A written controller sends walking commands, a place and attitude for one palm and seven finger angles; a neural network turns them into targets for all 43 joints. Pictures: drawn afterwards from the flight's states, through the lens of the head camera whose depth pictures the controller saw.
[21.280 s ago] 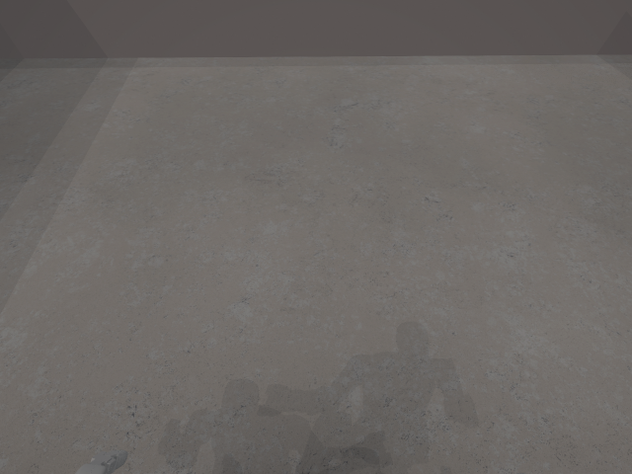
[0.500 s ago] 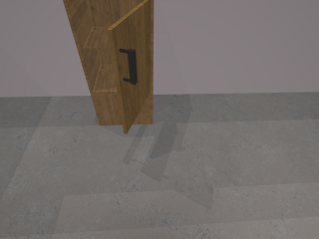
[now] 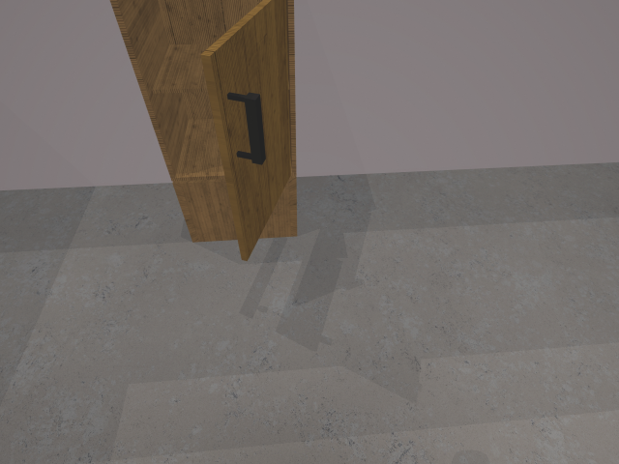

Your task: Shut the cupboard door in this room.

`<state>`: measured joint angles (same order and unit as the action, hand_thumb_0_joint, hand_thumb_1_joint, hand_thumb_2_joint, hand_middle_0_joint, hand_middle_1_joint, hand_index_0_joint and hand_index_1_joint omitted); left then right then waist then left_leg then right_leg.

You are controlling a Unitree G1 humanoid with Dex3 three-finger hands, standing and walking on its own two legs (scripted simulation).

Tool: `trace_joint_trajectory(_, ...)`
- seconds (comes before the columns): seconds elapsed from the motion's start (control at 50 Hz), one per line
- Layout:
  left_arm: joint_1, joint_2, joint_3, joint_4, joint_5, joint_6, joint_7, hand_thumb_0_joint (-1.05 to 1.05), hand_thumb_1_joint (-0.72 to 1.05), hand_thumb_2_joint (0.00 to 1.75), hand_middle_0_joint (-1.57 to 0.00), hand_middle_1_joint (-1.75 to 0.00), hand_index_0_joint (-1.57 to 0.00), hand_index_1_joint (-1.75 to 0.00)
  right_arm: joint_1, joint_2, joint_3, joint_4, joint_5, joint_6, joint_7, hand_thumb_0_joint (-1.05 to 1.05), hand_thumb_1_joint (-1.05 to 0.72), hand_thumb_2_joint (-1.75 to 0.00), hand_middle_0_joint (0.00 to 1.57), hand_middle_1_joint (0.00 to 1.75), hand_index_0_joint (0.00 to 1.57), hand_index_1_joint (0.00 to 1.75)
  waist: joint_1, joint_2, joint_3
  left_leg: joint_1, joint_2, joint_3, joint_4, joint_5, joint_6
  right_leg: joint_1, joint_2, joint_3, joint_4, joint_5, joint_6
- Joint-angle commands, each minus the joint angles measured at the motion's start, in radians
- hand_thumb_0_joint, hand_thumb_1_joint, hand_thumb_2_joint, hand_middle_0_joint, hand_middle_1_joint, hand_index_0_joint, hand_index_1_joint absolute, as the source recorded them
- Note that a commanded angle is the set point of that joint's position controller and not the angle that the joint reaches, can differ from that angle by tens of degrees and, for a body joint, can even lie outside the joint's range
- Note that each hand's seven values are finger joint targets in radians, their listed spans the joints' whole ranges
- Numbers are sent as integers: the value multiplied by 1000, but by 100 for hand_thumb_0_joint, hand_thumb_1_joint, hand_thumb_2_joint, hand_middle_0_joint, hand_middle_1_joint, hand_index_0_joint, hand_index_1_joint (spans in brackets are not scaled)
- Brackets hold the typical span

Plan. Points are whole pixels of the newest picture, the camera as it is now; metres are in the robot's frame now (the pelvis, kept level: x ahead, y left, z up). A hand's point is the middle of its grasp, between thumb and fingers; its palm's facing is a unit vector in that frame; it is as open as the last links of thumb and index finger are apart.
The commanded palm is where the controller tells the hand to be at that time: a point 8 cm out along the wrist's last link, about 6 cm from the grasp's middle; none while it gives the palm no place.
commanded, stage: stand and wait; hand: left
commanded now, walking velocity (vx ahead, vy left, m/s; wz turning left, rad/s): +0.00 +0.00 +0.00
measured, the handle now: (246, 129) +0.74 +0.19 +0.02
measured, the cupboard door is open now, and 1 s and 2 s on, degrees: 69 69 69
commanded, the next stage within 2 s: look at it before walking up in 0.32 s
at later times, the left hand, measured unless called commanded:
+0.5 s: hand out of the picture +0.00 +0.17 -0.18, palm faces +0.04 -0.98 -0.18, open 7.3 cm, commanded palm none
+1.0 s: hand out of the picture +0.03 +0.20 -0.17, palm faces +0.02 -0.97 -0.25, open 7.4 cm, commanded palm none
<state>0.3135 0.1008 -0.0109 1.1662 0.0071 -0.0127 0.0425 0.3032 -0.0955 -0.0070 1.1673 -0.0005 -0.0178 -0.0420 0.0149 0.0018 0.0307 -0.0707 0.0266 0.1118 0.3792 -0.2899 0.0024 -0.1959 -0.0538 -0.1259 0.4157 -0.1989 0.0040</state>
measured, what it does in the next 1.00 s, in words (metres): stands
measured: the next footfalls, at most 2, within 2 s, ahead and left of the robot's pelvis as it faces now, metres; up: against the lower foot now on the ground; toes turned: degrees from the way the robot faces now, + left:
none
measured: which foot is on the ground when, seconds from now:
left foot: down 0.00-1.00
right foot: down 0.00-1.00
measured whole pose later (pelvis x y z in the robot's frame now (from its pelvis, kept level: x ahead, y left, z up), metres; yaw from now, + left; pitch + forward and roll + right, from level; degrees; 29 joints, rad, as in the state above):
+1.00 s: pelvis +0.01 +0.00 +0.00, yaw +0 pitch -2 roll +0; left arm 0.22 0.22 0.01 1.12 0.01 -0.02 0.03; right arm 0.23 -0.20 -0.03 1.14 0.00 -0.02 -0.03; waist 0.01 0.00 0.05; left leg -0.03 0.03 0.11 0.35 -0.28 0.00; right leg -0.17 -0.05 -0.13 0.40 -0.20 0.00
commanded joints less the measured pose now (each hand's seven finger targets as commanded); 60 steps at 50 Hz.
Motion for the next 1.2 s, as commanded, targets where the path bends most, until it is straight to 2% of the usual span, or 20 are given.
trace_joint_trajectory(0.0, 78, 89, 17, -17, 0, -10, 6, 0, 90, 90, -20, -30, -20, -30, 97, -83, -11, -8, -4, -13, -1, 0, -90, -90, 20, 30, 20, 30, -9, 2, 65, -91, 112, -93, -80, 204, 14, 27, -86, 91, -47, 157, -8)
trace_joint_trajectory(0.12, 73, 93, 19, -21, 0, -10, 7, 0, 90, 90, -20, -30, -20, -30, 101, -83, -11, -7, -5, -16, -2, 0, -90, -90, 20, 30, 20, 30, -8, 19, 62, -86, 112, -91, -75, 248, 15, 37, -88, 87, -34, 187, -10)
trace_joint_trajectory(0.26, 61, 106, 21, -29, -1, -10, 6, 0, 90, 90, -20, -30, -20, -30, 105, -95, -15, -8, -5, -18, -4, 0, -90, -90, 20, 30, 20, 30, -11, 9, 45, -59, 114, -88, -67, 300, 16, 45, -87, 87, -25, 222, -13)
trace_joint_trajectory(0.52, 33, 141, 30, -40, 1, -14, 3, 0, 90, 90, -20, -30, -20, -30, 79, -128, -23, -16, -5, -19, -3, 0, -90, -90, 20, 30, 20, 30, -12, 3, 55, -61, 112, -91, -78, 250, 17, 47, -87, 95, -39, 198, -20)
trace_joint_trajectory(0.66, 9, 173, 36, -50, 2, -18, 0, 0, 90, 90, -20, -30, -20, -30, 55, -161, -28, -27, -6, -22, -3, 0, -90, -90, 20, 30, 20, 30, -13, 24, 46, -51, 114, -91, -83, 265, 18, 57, -89, 97, -44, 215, -25)
trace_joint_trajectory(0.8, -24, 216, 45, -63, 4, -22, -5, 0, 90, 90, -20, -30, -20, -30, 12, -208, -37, -46, -6, -22, 1, 0, -90, -90, 20, 30, 20, 30, -12, -1, 37, -42, 117, -98, -90, 232, 21, 58, -92, 102, -59, 204, -30)
trace_joint_trajectory(0.88, -51, 245, 50, -74, 4, -25, -8, 0, 90, 90, -20, -30, -20, -30, -13, -235, -40, -52, -8, -25, 2, 0, -90, -90, 20, 30, 20, 30, -13, 9, 23, -34, 119, -101, -97, 249, 20, 72, -95, 106, -62, 226, -35)
trace_joint_trajectory(1.06, -116, 310, 58, -94, 5, -24, -17, 0, 90, 90, -20, -30, -20, -30, -80, -297, -43, -77, -11, -22, 9, 0, -90, -90, 20, 30, 20, 30, -11, 13, 19, -29, 126, -102, -117, 198, 16, 67, -99, 126, -85, 210, -40)
trace_joint_trajectory(1.12, -90, 228, 48, -90, 3, 7, -15, 0, 90, 90, -20, -30, -20, -30, -33, -205, -30, -71, -15, -2, 3, 0, -90, -90, 20, 30, 20, 30, -19, 28, 9, -10, 135, -55, -54, 242, -1, 14, -93, 132, -17, 285, -28)
trace_joint_trajectory(1.18, -104, 253, 63, -120, 8, 25, -21, 0, 90, 90, -20, -30, -20, -30, -47, -236, -46, -100, -16, 16, -2, 0, -90, -90, 20, 30, 20, 30, -22, 28, 3, -8, 161, -40, -9, 230, 1, -47, -80, 143, 56, 290, -28)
